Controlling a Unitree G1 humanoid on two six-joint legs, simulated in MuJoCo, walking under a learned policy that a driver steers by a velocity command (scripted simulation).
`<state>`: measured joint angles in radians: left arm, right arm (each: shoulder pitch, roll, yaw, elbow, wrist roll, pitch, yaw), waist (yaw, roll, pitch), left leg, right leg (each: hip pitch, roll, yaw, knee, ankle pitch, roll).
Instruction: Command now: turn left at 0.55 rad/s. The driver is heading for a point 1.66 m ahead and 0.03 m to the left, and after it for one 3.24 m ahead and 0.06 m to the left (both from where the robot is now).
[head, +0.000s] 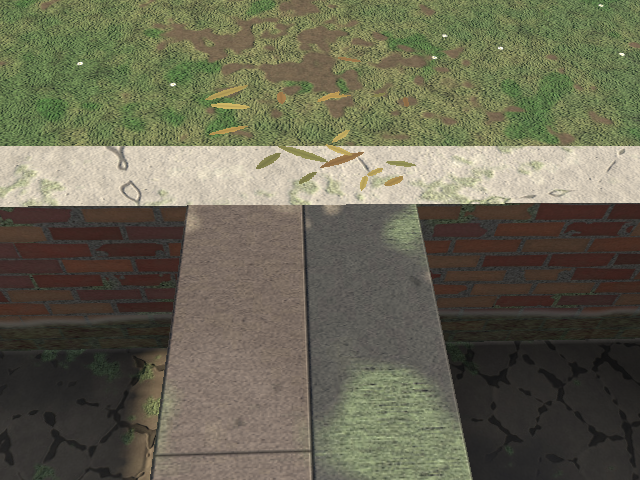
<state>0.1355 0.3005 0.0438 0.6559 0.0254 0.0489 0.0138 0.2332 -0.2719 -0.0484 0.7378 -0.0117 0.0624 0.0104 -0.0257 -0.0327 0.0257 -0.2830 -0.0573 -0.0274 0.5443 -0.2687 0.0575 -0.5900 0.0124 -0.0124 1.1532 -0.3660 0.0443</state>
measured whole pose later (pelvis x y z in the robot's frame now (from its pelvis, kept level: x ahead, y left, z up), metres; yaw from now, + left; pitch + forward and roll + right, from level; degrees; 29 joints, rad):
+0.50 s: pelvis -0.04 -0.05 +0.00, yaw +16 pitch +1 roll +0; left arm 0.25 0.22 0.01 0.61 0.04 -0.03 0.01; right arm 0.09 -0.32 -0.09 0.63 -0.02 0.09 0.03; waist 0.05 0.05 -0.01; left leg -0.53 -0.05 -0.07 1.17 -0.34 -0.08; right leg -0.30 -0.02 -0.13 0.47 -0.18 -0.05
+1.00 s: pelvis -0.09 -0.05 -0.01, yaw +9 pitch +0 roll +1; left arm 0.28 0.26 0.04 0.67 0.03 0.02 -0.04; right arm 0.09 -0.28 -0.04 0.66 -0.02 0.05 -0.01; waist 0.07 0.03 0.01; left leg -0.37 -0.03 0.02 0.84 -0.50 0.01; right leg -0.36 0.06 -0.01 0.62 -0.26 -0.07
